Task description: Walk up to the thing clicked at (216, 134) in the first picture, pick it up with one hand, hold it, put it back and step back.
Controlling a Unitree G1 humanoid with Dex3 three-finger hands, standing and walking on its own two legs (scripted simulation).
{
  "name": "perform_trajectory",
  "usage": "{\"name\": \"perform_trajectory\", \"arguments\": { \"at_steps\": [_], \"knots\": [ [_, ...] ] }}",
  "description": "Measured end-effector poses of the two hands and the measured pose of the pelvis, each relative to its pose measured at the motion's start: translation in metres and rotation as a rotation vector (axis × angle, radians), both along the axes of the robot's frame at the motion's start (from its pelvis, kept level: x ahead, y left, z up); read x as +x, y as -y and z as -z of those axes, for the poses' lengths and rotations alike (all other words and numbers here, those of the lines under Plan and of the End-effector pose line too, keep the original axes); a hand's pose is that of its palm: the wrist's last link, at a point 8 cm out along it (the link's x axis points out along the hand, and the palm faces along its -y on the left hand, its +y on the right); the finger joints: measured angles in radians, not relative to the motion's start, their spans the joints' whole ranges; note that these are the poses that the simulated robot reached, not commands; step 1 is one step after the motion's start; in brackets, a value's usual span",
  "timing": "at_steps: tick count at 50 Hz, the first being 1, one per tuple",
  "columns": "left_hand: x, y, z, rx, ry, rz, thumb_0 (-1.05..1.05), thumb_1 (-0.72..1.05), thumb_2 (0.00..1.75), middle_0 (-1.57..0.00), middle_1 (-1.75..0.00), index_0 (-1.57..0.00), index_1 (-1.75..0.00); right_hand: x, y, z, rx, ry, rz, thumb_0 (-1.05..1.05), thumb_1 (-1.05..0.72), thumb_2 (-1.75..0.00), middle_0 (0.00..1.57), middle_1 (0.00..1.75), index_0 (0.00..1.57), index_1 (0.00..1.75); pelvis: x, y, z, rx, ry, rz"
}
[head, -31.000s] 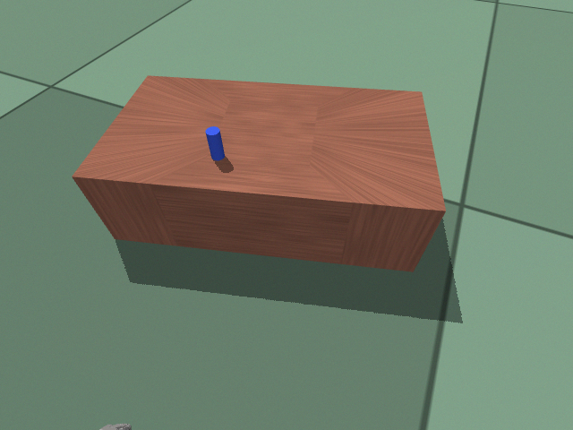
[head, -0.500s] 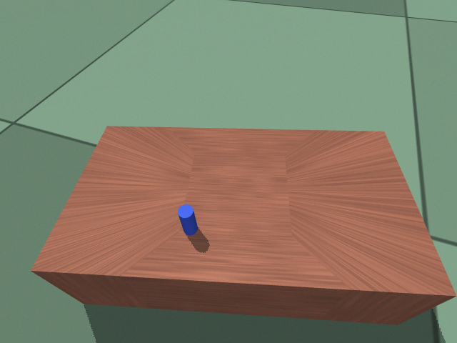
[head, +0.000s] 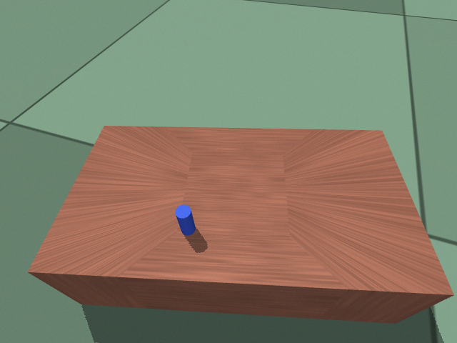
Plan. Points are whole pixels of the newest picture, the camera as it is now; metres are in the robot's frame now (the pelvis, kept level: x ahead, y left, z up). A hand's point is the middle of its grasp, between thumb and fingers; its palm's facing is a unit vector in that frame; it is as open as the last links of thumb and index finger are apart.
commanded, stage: stand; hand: left
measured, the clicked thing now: (185, 220) +0.51 +0.19 -0.33
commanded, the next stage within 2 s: step back in 0.62 s
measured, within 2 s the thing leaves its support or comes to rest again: neither
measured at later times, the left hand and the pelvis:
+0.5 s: hand out of the picture +0.07 +0.26 -0.15, palm faces -0.02 -0.93 -0.36, open 7.4 cm; pelvis +0.00 +0.00 +0.00, yaw +0 degrees
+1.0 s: hand out of the picture +0.09 +0.33 -0.18, palm faces +0.00 -0.93 -0.36, open 7.4 cm; pelvis -0.06 +0.06 -0.03, yaw +1 degrees
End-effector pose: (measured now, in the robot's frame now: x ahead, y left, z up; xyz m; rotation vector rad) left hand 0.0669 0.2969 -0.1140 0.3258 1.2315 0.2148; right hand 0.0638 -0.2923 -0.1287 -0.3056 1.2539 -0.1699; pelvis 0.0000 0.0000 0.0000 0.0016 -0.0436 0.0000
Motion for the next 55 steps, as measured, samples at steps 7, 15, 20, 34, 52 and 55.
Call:
{"name": "perform_trajectory", "arguments": {
  "at_steps": [7,15,20,34,52,55],
  "knots": [
    [0.002,0.000,0.001,-0.005,0.005,0.004,0.01,0.90,0.90,-0.21,-0.30,-0.20,-0.30,-0.001,0.001,-0.001,-0.007,0.004,0.003,0.00,-0.91,-0.90,0.20,0.30,0.20,0.30,0.000,-0.001,0.000,0.001,0.001,0.004],
    [0.004,-0.001,0.000,-0.003,0.011,0.009,0.01,0.90,0.90,-0.21,-0.30,-0.20,-0.30,-0.003,0.000,-0.002,-0.005,0.004,0.004,0.00,-0.91,-0.90,0.20,0.30,0.20,0.30,-0.001,-0.001,0.000,0.002,0.000,0.004],
    [0.003,-0.002,0.000,-0.002,0.007,0.010,0.01,0.90,0.90,-0.21,-0.30,-0.20,-0.30,-0.004,0.000,-0.001,-0.003,0.000,0.006,0.00,-0.91,-0.90,0.20,0.30,0.20,0.30,-0.001,-0.001,0.000,0.002,0.000,0.005],
    [0.003,-0.006,0.001,-0.001,0.016,-0.016,0.01,0.90,0.90,-0.21,-0.30,-0.20,-0.30,-0.004,0.001,0.001,-0.005,-0.002,0.013,0.00,-0.91,-0.90,0.20,0.30,0.20,0.30,-0.007,-0.003,0.003,-0.002,-0.005,0.006],
    [0.006,-0.075,0.031,-0.001,0.101,0.026,0.01,0.90,0.90,-0.20,-0.30,-0.20,-0.30,-0.078,-0.043,-0.012,-0.120,-0.073,0.009,0.00,-0.91,-0.90,0.20,0.30,0.20,0.30,-0.068,-0.065,0.020,-0.023,-0.019,-0.011],
    [-0.010,-0.078,0.030,-0.009,0.073,0.038,0.01,0.90,0.90,-0.20,-0.30,-0.20,-0.30,-0.084,-0.052,-0.017,-0.122,-0.049,0.020,0.00,-0.91,-0.90,0.20,0.30,0.20,0.30,-0.075,-0.071,0.015,-0.029,-0.024,0.008]
  ]
}}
